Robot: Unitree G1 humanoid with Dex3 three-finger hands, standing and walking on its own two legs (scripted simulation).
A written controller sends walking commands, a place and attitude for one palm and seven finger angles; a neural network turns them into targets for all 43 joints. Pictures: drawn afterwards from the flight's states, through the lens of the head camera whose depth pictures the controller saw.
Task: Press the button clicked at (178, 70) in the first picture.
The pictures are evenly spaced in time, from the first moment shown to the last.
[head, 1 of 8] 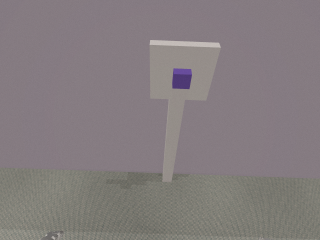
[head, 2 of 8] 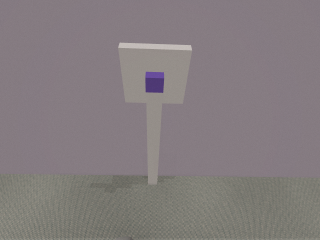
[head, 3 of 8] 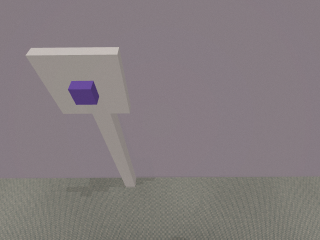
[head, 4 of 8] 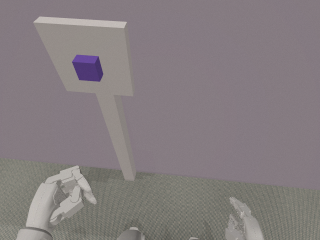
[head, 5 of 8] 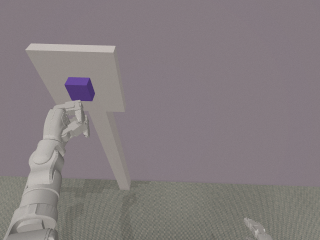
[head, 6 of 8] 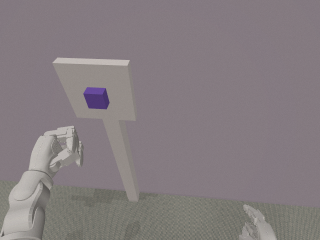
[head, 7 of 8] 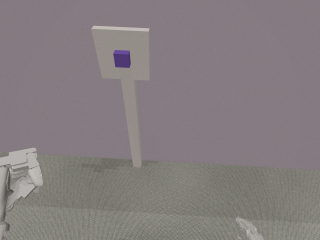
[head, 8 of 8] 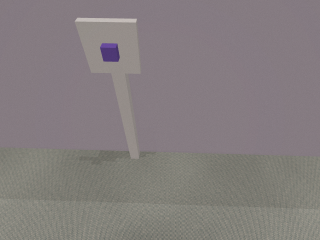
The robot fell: no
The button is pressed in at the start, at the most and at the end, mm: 0 13 0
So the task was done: yes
